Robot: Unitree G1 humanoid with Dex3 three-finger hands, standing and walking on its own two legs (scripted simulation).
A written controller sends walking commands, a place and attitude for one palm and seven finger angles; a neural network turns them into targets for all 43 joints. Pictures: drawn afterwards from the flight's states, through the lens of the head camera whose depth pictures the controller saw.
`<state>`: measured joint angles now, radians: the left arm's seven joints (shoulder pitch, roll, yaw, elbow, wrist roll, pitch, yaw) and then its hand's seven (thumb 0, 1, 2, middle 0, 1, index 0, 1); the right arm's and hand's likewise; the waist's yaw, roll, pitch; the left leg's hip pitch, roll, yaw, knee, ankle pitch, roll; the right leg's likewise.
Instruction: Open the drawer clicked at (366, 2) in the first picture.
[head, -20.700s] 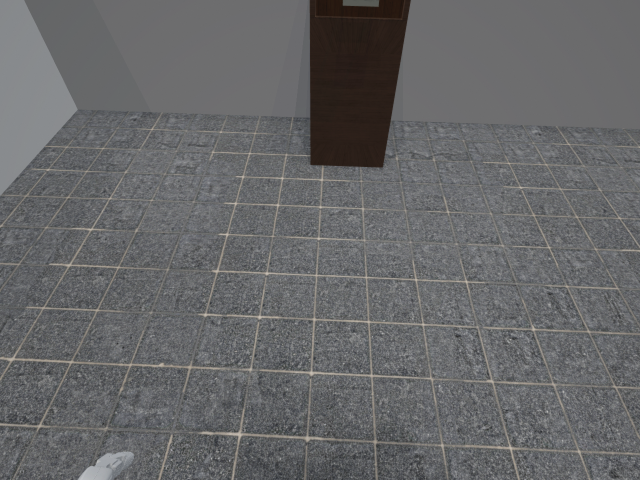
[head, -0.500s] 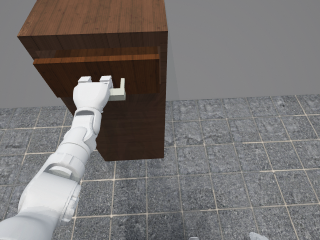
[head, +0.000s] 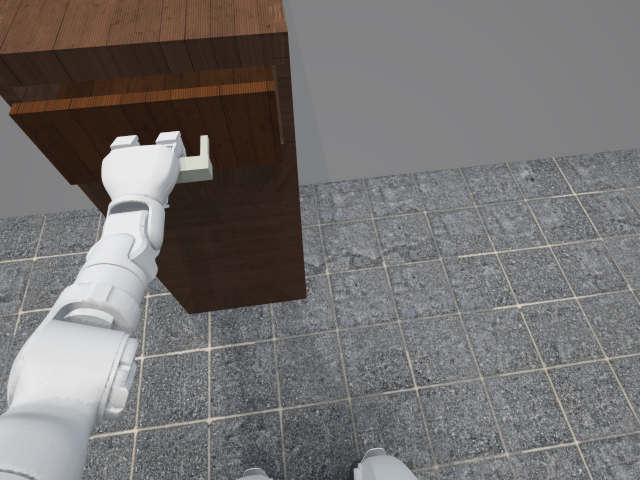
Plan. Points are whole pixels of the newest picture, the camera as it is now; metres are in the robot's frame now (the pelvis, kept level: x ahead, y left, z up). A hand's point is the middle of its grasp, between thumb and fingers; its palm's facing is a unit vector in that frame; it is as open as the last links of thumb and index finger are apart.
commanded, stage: pull the drawer open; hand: left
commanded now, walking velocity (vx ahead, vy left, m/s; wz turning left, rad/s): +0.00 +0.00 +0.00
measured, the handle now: (162, 159) +0.54 +0.18 +0.05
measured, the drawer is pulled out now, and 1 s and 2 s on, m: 0.05 0.10 0.30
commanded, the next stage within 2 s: none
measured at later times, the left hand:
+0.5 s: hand (155, 215) +0.46 +0.19 +0.02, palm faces +0.02 -0.01 -1.00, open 5.6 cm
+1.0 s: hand (155, 232) +0.44 +0.18 +0.02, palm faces +0.01 -0.05 -1.00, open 5.6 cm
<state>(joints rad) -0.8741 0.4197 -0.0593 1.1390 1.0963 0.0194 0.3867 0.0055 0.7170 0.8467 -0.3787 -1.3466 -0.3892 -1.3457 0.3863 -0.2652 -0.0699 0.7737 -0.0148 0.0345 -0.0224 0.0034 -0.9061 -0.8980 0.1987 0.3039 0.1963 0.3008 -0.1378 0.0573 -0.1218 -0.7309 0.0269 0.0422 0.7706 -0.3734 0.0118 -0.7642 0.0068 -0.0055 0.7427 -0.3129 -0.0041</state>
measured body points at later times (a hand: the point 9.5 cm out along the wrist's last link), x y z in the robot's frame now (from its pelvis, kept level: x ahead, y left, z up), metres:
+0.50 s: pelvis +0.03 +0.01 +0.01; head +0.10 +0.01 +0.45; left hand +0.46 +0.19 +0.08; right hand +0.14 -0.25 -0.12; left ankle -0.01 +0.11 -0.71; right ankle +0.01 -0.12 -0.71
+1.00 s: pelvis +0.03 +0.00 +0.01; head +0.09 -0.02 +0.46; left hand +0.43 +0.18 +0.08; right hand +0.06 -0.27 -0.12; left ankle -0.01 +0.11 -0.71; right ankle +0.01 -0.12 -0.71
